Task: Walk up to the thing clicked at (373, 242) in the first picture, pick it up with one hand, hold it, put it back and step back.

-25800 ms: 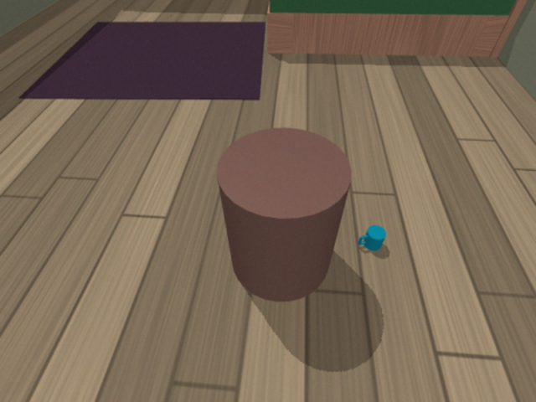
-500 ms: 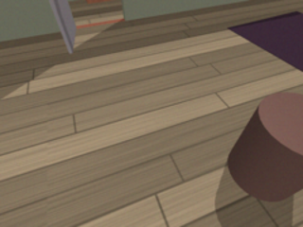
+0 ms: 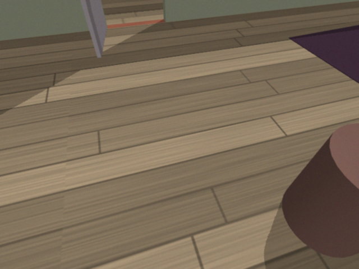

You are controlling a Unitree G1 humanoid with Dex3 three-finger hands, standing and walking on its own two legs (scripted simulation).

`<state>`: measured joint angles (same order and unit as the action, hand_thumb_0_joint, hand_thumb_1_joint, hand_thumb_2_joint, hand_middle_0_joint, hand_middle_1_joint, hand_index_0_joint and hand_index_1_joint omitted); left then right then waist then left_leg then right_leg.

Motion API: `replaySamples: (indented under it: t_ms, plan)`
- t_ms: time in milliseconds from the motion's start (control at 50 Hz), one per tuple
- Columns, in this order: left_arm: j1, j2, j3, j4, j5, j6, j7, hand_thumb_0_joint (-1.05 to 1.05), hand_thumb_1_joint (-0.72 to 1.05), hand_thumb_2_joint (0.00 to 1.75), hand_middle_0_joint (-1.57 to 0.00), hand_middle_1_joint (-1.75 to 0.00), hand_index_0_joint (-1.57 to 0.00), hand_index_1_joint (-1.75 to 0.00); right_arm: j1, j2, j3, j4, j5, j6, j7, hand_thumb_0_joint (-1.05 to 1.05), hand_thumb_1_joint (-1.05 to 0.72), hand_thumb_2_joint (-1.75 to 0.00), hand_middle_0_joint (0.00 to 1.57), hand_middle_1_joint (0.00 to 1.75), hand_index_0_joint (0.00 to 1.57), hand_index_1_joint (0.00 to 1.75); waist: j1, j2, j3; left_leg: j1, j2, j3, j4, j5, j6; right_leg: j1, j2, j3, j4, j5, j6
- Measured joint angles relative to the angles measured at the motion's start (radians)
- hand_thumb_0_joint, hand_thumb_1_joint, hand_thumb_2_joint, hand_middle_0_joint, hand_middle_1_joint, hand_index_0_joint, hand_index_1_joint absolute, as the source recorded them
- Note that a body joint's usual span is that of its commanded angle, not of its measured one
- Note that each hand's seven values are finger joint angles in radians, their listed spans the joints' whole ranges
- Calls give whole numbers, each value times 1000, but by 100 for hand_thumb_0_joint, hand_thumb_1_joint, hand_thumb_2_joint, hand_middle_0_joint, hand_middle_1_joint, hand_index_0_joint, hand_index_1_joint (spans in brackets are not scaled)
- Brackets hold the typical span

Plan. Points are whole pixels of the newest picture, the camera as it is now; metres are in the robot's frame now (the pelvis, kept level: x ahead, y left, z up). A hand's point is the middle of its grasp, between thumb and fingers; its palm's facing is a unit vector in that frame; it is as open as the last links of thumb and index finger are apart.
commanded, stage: walk up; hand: left
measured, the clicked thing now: out of the picture +0.23 -1.02 -0.73
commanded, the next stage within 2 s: none
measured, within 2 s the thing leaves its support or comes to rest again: neither
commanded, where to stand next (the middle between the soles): +0.81 -0.02 m, yaw -2 degrees
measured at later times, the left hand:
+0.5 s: hand (106, 195) +0.34 +0.26 -0.14, palm faces -0.10 -0.92 -0.37, open 7.4 cm
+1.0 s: hand (103, 166) +0.46 +0.31 -0.17, palm faces -0.09 -0.94 -0.34, open 7.4 cm
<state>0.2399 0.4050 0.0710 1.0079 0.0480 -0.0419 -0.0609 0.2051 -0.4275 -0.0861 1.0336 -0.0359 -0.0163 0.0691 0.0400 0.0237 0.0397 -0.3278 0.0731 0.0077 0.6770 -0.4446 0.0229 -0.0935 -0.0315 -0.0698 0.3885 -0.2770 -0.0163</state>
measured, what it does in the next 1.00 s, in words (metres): walks ahead: left foot, then right foot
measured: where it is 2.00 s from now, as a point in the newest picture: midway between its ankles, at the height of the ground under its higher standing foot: (186, 179)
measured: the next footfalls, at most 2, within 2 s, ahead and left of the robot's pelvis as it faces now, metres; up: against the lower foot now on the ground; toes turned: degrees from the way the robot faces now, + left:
left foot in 0.04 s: +0.10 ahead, +0.14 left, +0.00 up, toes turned +4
right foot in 0.46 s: +0.35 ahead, -0.12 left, +0.00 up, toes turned -7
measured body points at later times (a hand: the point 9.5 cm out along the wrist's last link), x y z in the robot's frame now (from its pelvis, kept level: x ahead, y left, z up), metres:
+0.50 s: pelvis +0.20 +0.00 -0.02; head +0.22 -0.02 +0.43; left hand +0.34 +0.31 -0.12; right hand +0.19 -0.32 -0.15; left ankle +0.06 +0.13 -0.72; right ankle +0.31 -0.12 -0.74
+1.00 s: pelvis +0.41 +0.03 -0.01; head +0.42 +0.06 +0.43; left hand +0.47 +0.36 -0.15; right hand +0.47 -0.30 -0.09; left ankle +0.48 +0.14 -0.74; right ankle +0.36 -0.10 -0.68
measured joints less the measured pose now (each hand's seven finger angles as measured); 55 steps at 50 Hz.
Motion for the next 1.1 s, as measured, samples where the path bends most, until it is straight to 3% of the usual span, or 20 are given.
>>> replaySamples:
  t_ms: [40, 60, 100, 160, 280, 400, 460, 480, 500, 540, 600, 720, 820, 880, 900, 940, 1000, 1100]
  plan:
    - [20, 26, 5, -2, -2, 15, -3, 0, 90, 90, -21, -30, -20, -30, 13, -2, -12, -22, -3, -21, 2, 1, -90, -90, 21, 30, 20, 30, -4, -21, 6, 22, 0, 19, -100, 134, -14, -8, -22, 3, 72, -59, 1]
    - [29, 38, 7, -2, -4, 24, -2, 0, 90, 90, -21, -30, -20, -30, 17, -1, -20, -33, -9, -35, -2, 1, -90, -90, 21, 30, 20, 30, -4, -40, 11, 33, -14, 38, -103, 204, -18, -40, -41, 17, 172, -130, -19]
    - [38, 46, 7, 12, -9, 42, 6, 0, 91, 90, -21, -30, -20, -30, 32, 5, -25, -54, -12, -51, -12, 0, -90, -90, 21, 30, 20, 30, -24, -59, 8, 46, -31, 57, -81, 177, -14, -145, -10, 95, 428, -202, -33]
    - [34, 56, -4, 14, -26, 39, 4, 1, 91, 90, -20, -30, -20, -30, 70, 23, -9, -64, 2, -50, -21, 0, -90, -90, 21, 30, 20, 30, -43, -83, 5, 121, -50, 68, -154, 166, -2, -267, 26, 140, 618, -128, -32]
    - [18, 48, -12, -19, -30, 21, -19, 1, 91, 90, -20, -30, -20, -30, 132, 37, 12, -81, 10, -56, -21, 0, -90, -90, 21, 30, 20, 30, -53, -86, 19, 279, -69, 95, -303, 166, 5, -386, -17, 114, 477, 8, 20]
    - [-38, 21, -16, -54, -25, 23, -35, 1, 91, 90, -20, -30, -20, -30, 165, 30, 18, -118, 18, -52, -21, 1, -90, -90, 21, 30, 21, 30, -74, -52, 49, 379, -65, 107, -301, 76, -20, -371, -48, 51, 226, 132, -5]
    - [-64, 9, -13, -80, -28, 12, -33, 1, 91, 90, -21, -30, -20, -30, 189, 25, 20, -134, 20, -42, -28, 1, -90, -90, 21, 30, 21, 30, -86, -26, 43, 389, -44, 96, -205, -24, -35, -310, -24, 22, 174, 143, -26]
    - [-78, -3, -8, -89, -28, 2, -27, 1, 91, 90, -21, -30, -20, -30, 189, 20, 20, -133, 21, -37, -32, 1, -90, -90, 21, 30, 21, 30, -84, 0, 51, 367, -17, 86, -115, -61, -25, -301, -5, 7, 196, 149, -22]
    - [-89, -11, -6, -106, -28, -9, -22, 0, 91, 90, -21, -30, -20, -30, 181, 22, 23, -132, 25, -29, -37, 1, -90, -90, 21, 30, 21, 30, -82, 14, 60, 318, -5, 62, 25, -55, -8, -300, 4, -4, 232, 118, -18]
    - [-97, -23, -11, -139, -41, -26, -13, 0, 91, 90, -21, -30, -20, -30, 159, 30, 33, -130, 30, -18, -41, 1, -90, -90, 21, 30, 20, 30, -65, 12, 70, 197, -41, 2, 305, -48, 10, -281, 2, -3, 261, 70, -19]
    - [-80, -44, -24, -163, -52, -33, -1, 0, 91, 90, -21, -30, -20, -30, 129, 24, 41, -138, 40, -22, -38, 1, -90, -90, 21, 30, 20, 30, -48, 24, 65, 43, -55, -29, 470, 21, 20, -212, 7, -6, 200, 60, -23]
    - [-1, -37, -29, -176, -40, -37, 2, 0, 91, 90, -21, -30, -20, -30, 96, 7, 27, -175, 20, -32, -9, 1, -90, -90, 21, 30, 20, 30, -32, 30, 37, -136, 12, -14, 254, 130, -18, -104, 26, -15, 86, 45, -25]
    - [54, 3, -20, -176, -30, -30, -9, 0, 90, 90, -21, -30, -20, -30, 92, -1, 15, -169, 9, -35, 5, 0, -90, -90, 21, 30, 20, 30, -6, 3, 29, -132, 30, 19, -22, 215, -23, -49, 22, -21, 104, -34, -3]
    - [90, 31, -17, -165, -25, -18, -8, 0, 90, 90, -21, -30, -20, -30, 99, -7, 7, -171, 5, -56, 0, 0, -90, -90, 21, 30, 20, 30, -3, -31, 17, -81, 2, 49, -88, 293, -10, -51, -10, -8, 220, -143, -2]
    - [95, 36, -14, -154, -26, -10, -4, 0, 90, 90, -21, -30, -20, -30, 97, -6, 5, -177, 1, -65, -5, 0, -90, -90, 21, 30, 20, 30, -6, -51, 18, -82, -11, 66, -51, 279, -6, -82, -25, 14, 320, -174, -16]
    - [95, 38, -16, -125, -30, 7, 7, 0, 91, 90, -21, -30, -20, -30, 92, -1, 8, -191, 9, -74, -14, 0, -90, -90, 21, 30, 20, 30, -24, -66, 20, -72, -19, 78, -13, 226, 3, -172, 4, 71, 548, -202, -31]
    - [89, 51, -21, -102, -37, 11, 11, 1, 91, 90, -21, -30, -20, -30, 99, 22, 25, -202, 20, -75, -23, 0, -90, -90, 21, 30, 20, 30, -40, -91, 22, -6, -28, 94, -66, 209, 10, -288, 19, 95, 703, -140, -31]
    - [82, 48, -19, -104, -38, 9, -6, 1, 91, 90, -20, -30, -20, -30, 132, 30, 44, -204, 21, -76, -26, 0, -90, -90, 21, 30, 21, 30, -47, -94, 25, 103, -36, 112, -174, 205, 10, -385, -31, 77, 580, -57, 1]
